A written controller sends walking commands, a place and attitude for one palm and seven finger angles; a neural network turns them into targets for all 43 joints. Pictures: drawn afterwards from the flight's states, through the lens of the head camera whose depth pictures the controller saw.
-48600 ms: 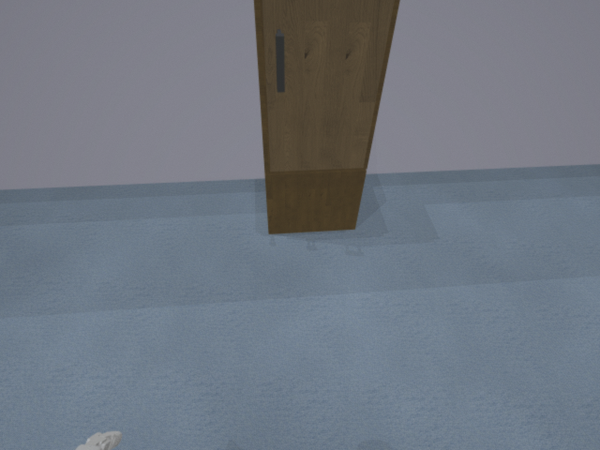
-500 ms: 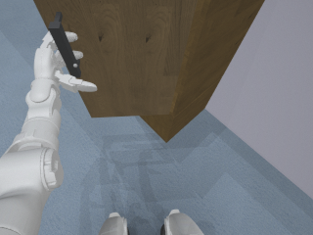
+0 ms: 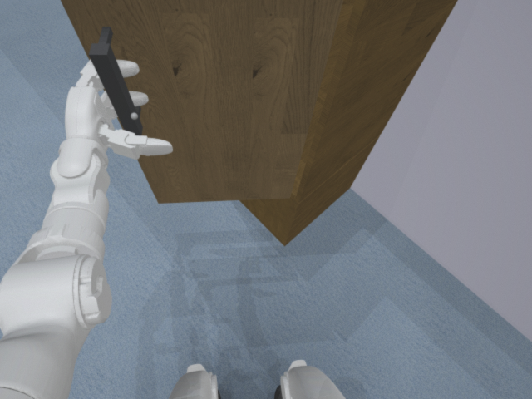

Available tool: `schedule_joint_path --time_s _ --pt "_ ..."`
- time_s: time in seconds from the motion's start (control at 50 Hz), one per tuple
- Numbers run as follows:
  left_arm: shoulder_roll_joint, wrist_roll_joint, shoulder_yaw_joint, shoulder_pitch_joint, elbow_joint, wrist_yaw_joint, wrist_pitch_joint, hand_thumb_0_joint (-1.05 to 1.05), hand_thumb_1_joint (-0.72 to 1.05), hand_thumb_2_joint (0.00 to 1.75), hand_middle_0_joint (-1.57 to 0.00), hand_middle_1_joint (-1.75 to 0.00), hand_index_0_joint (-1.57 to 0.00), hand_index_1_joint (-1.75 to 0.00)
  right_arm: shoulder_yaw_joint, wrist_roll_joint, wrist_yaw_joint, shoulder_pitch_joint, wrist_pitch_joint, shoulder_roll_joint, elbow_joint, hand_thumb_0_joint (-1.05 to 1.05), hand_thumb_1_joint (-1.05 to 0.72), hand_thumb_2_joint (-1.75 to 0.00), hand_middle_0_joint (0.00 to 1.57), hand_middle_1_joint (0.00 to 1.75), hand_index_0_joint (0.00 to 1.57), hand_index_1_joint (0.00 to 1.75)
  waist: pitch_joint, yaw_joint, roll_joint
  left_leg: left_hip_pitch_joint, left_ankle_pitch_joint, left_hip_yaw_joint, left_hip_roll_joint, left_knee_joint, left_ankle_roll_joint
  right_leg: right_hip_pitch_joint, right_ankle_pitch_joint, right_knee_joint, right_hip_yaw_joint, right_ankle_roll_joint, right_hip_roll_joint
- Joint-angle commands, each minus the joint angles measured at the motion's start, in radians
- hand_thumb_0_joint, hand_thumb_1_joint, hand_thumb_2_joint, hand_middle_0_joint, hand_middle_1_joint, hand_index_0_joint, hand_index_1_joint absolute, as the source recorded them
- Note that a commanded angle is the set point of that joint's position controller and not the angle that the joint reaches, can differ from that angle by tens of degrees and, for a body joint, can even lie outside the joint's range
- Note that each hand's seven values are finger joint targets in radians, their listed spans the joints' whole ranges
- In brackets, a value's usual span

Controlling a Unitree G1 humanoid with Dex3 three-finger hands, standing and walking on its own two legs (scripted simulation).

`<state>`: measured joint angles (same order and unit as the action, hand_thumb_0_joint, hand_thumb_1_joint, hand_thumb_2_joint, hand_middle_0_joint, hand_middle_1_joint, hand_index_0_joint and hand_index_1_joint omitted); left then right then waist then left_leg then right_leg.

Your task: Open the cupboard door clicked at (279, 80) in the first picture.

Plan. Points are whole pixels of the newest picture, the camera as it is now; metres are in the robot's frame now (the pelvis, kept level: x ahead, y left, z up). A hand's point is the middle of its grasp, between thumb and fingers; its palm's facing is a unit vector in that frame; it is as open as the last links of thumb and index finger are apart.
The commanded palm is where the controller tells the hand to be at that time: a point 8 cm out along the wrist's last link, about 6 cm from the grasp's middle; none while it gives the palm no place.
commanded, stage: close the thumb around the handle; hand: left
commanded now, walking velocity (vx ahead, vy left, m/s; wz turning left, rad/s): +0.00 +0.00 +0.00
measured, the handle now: (121, 86) +0.57 +0.17 +0.09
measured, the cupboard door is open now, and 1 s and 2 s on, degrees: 52 61 97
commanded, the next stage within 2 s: pull the door open along its arc in 0.54 s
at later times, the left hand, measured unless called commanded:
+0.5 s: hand (134, 114) +0.51 +0.15 +0.09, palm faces +0.00 -1.00 -0.02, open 5.7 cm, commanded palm +0.49 +0.19 +0.09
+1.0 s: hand (138, 143) +0.46 +0.14 +0.09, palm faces -0.02 -1.00 -0.01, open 5.9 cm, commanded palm +0.41 +0.19 +0.09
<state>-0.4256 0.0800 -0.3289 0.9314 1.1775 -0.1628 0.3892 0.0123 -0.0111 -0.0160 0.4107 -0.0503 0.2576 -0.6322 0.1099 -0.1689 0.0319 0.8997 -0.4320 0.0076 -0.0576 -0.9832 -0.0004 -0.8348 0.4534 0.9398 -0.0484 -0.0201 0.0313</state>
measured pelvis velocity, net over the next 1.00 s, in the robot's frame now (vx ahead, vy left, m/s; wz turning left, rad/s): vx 0.01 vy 0.00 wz -0.02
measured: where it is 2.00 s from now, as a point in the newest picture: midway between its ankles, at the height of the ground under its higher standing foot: outside the picture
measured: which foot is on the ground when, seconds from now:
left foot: down 0.00-1.00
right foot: down 0.00-1.00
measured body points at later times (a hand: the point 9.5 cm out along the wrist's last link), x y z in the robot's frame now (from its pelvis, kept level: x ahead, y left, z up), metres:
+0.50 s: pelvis +0.00 +0.00 +0.00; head +0.12 +0.01 +0.43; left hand +0.51 +0.21 +0.09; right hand -0.01 -0.26 -0.12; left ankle +0.01 +0.12 -0.68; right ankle -0.01 -0.11 -0.68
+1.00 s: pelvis +0.01 +0.00 +0.01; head +0.09 +0.00 +0.46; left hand +0.46 +0.20 +0.09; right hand +0.03 -0.26 -0.11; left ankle +0.01 +0.12 -0.68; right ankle -0.01 -0.11 -0.68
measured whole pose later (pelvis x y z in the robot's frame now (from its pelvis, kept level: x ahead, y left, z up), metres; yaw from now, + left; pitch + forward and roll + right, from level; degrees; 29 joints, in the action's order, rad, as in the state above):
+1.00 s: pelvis +0.01 +0.00 +0.01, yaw -1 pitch +17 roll -1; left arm -0.30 0.15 -0.29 0.61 0.88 -0.16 0.38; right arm -0.01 0.01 -0.03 0.41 -0.08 0.25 -0.59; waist 0.14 -0.12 0.04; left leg 0.77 -0.43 0.04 -0.06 -0.91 0.00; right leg -0.73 0.45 0.88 -0.02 -0.02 0.04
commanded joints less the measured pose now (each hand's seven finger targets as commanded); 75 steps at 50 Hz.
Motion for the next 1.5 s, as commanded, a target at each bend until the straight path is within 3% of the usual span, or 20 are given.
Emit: schedule_joint_path --time_s 0.0,0.12,0.14,0.22,0.28,0.32,0.46,0.62,0.64,0.76,0.9,0.98,1.04,1.06,1.08,1.12,1.18,1.32,1.38,1.48 --pt "-0.174 0.012 0.001 0.477 -0.210 0.010 0.074 0.00 0.00 0.52 -0.34 -1.25 -0.34 -1.25 -0.060 0.002 0.011 0.163 0.011 0.171 0.041 0.00 -0.90 -0.90 0.20 0.30 0.20 0.30 0.457 -0.026 0.087 -0.404 0.398 -0.044 0.041 0.061 -0.029 0.109 -0.404 -0.103 0.019 0.008 0.026" --pt "-0.165 0.001 0.011 0.473 -0.217 0.016 0.076 0.00 0.34 0.66 -0.36 -1.29 -0.36 -1.29 -0.062 -0.001 0.007 0.161 0.008 0.171 0.041 0.00 -0.90 -0.90 0.20 0.30 0.20 0.30 0.474 -0.025 0.084 -0.417 0.410 -0.049 0.040 0.058 -0.029 0.105 -0.404 -0.097 0.016 0.007 0.027" --pt "-0.194 0.005 -0.014 0.474 -0.224 0.018 0.075 0.00 0.40 0.68 -0.36 -1.30 -0.36 -1.30 -0.063 -0.001 0.009 0.164 0.007 0.176 0.042 0.00 -0.90 -0.90 0.20 0.30 0.20 0.30 0.485 -0.022 0.075 -0.410 0.414 -0.046 0.040 0.057 -0.030 0.121 -0.415 -0.098 0.019 0.008 0.026" --pt "-0.155 0.007 0.017 0.475 -0.210 0.013 0.069 0.00 0.62 0.78 -0.38 -1.32 -0.38 -1.32 -0.062 0.001 0.009 0.159 0.005 0.171 0.041 0.00 -0.90 -0.90 0.20 0.30 0.20 0.30 0.460 -0.033 0.071 -0.402 0.400 -0.046 0.041 0.058 -0.030 0.110 -0.409 -0.103 0.017 0.009 0.027" --pt "-0.212 0.007 -0.021 0.496 -0.189 0.016 0.062 0.00 0.79 0.85 -0.39 -1.34 -0.39 -1.34 -0.057 0.000 0.015 0.167 0.005 0.178 0.039 0.00 -0.90 -0.90 0.20 0.30 0.20 0.30 0.428 -0.036 0.042 -0.350 0.350 -0.040 0.045 0.062 -0.038 0.132 -0.387 -0.113 0.026 0.011 0.025" --pt "-0.232 -0.002 -0.029 0.485 -0.200 0.010 0.065 0.00 0.90 0.90 -0.40 -1.35 -0.40 -1.35 -0.056 0.002 0.016 0.165 0.005 0.175 0.045 0.00 -0.90 -0.90 0.20 0.30 0.20 0.30 0.461 -0.021 0.075 -0.362 0.371 -0.042 0.046 0.066 -0.033 0.149 -0.403 -0.104 0.027 0.008 0.024" --pt "-0.166 0.015 0.007 0.478 -0.241 0.008 0.080 0.00 0.90 0.90 -0.40 -1.35 -0.40 -1.35 -0.062 -0.001 0.009 0.159 0.007 0.171 0.046 0.00 -0.90 -0.90 0.20 0.30 0.20 0.30 0.481 -0.023 0.095 -0.420 0.406 -0.047 0.040 0.061 -0.028 0.118 -0.404 -0.103 0.017 0.006 0.029" --pt "-0.203 0.013 -0.027 0.420 -0.279 0.009 0.094 0.00 0.90 0.90 -0.40 -1.35 -0.40 -1.35 -0.065 0.001 0.010 0.157 0.002 0.169 0.050 0.00 -0.90 -0.90 0.20 0.30 0.20 0.30 0.511 0.002 0.086 -0.419 0.448 -0.036 0.044 0.064 -0.029 0.180 -0.473 -0.100 0.023 0.005 0.028" --pt "-0.211 0.010 -0.015 0.498 -0.283 0.011 0.095 0.00 0.90 0.90 -0.40 -1.35 -0.40 -1.35 -0.061 0.000 0.012 0.156 0.002 0.171 0.040 0.00 -0.90 -0.90 0.20 0.30 0.20 0.30 0.487 -0.026 0.085 -0.409 0.429 -0.039 0.042 0.062 -0.032 0.158 -0.462 -0.104 0.026 0.010 0.028" --pt "-0.186 0.029 -0.028 0.335 -0.326 -0.001 0.104 0.00 0.90 0.90 -0.40 -1.35 -0.40 -1.35 -0.067 0.004 0.008 0.137 0.001 0.164 0.068 0.00 -0.90 -0.90 0.20 0.30 0.20 0.30 0.522 0.027 0.084 -0.426 0.458 -0.023 0.049 0.078 -0.029 0.227 -0.504 -0.107 0.026 0.005 0.028" --pt "-0.100 0.077 0.004 0.034 -0.500 -0.015 0.088 0.00 0.90 0.90 -0.40 -1.35 -0.40 -1.35 -0.072 0.023 -0.002 0.080 -0.002 0.148 0.130 0.00 -0.90 -0.90 0.20 0.30 0.20 0.30 0.510 0.086 0.053 -0.432 0.497 0.005 0.055 0.118 -0.032 0.339 -0.601 -0.125 0.024 0.003 0.026" --pt "-0.040 0.102 0.040 -0.151 -0.622 -0.006 0.064 0.00 0.90 0.90 -0.40 -1.35 -0.40 -1.35 -0.072 0.031 -0.006 0.041 0.003 0.140 0.164 0.00 -0.90 -0.90 0.20 0.30 0.20 0.30 0.425 0.105 -0.021 -0.390 0.454 0.024 0.062 0.148 -0.039 0.400 -0.622 -0.149 0.025 0.006 0.021" --pt "0.007 0.113 0.064 -0.282 -0.733 0.007 0.053 0.00 0.90 0.90 -0.40 -1.35 -0.40 -1.35 -0.072 0.037 -0.008 0.001 0.009 0.128 0.188 0.00 -0.90 -0.90 0.20 0.30 0.20 0.30 0.395 0.129 0.000 -0.409 0.448 0.032 0.063 0.170 -0.035 0.412 -0.622 -0.158 0.024 0.007 0.014" --pt "0.054 0.183 -0.065 -0.303 -0.809 0.150 0.041 0.00 0.90 0.90 -0.40 -1.35 -0.40 -1.35 -0.069 0.034 -0.008 -0.042 0.023 0.092 0.195 0.00 -0.90 -0.90 0.20 0.30 0.20 0.30 0.394 0.214 -0.004 -0.383 0.456 0.039 0.064 0.179 -0.020 0.430 -0.585 -0.165 0.007 0.006 0.016" --pt "0.114 0.148 0.013 -0.375 -0.824 0.221 0.027 0.00 0.90 0.90 -0.40 -1.35 -0.40 -1.35 -0.064 0.026 -0.014 -0.050 0.035 0.092 0.198 0.00 -0.90 -0.90 0.20 0.30 0.20 0.30 0.358 0.189 0.000 -0.395 0.448 0.038 0.065 0.184 -0.017 0.419 -0.568 -0.162 -0.001 0.007 0.019" --pt "0.162 0.120 0.039 -0.458 -0.846 0.302 0.007 0.00 0.90 0.90 -0.40 -1.35 -0.40 -1.35 -0.063 0.020 -0.025 -0.063 0.040 0.092 0.195 0.00 -0.90 -0.90 0.20 0.30 0.20 0.30 0.302 0.176 -0.045 -0.386 0.424 0.031 0.059 0.190 -0.010 0.387 -0.530 -0.168 -0.009 0.009 0.015" --pt "0.201 0.053 0.074 -0.467 -0.950 0.433 0.003 0.00 0.90 0.90 -0.40 -1.35 -0.40 -1.35 -0.067 -0.005 -0.027 -0.089 0.041 0.083 0.201 0.00 -0.90 -0.90 0.20 0.30 0.20 0.30 0.324 0.177 -0.084 -0.388 0.416 0.032 0.061 0.184 -0.012 0.414 -0.535 -0.158 -0.001 0.011 0.004" --pt "0.391 -0.130 0.259 -0.491 -1.005 0.697 -0.056 0.00 0.90 0.90 -0.40 -1.35 -0.40 -1.35 -0.056 -0.045 -0.032 -0.185 0.030 0.049 0.204 0.00 -0.90 -0.90 0.20 0.30 0.20 0.30 0.276 0.162 -0.052 -0.382 0.294 0.024 0.064 0.179 -0.013 0.353 -0.376 -0.177 0.010 0.007 -0.020" --pt "0.437 -0.161 0.326 -0.478 -1.008 0.742 -0.092 0.00 0.90 0.90 -0.40 -1.35 -0.40 -1.35 -0.057 -0.051 -0.021 -0.208 0.017 0.048 0.201 0.00 -0.90 -0.90 0.20 0.30 0.20 0.30 0.255 0.137 -0.111 -0.379 0.241 0.016 0.063 0.182 -0.015 0.350 -0.320 -0.211 0.024 0.010 -0.024" --pt "0.540 -0.152 0.443 -0.566 -1.069 0.723 -0.122 0.00 0.90 0.90 -0.40 -1.35 -0.40 -1.35 -0.057 -0.050 -0.009 -0.233 0.007 0.036 0.210 0.00 -0.90 -0.90 0.20 0.30 0.20 0.30 0.274 0.135 -0.136 -0.409 0.270 0.016 0.064 0.189 -0.013 0.413 -0.435 -0.229 0.036 0.017 -0.040"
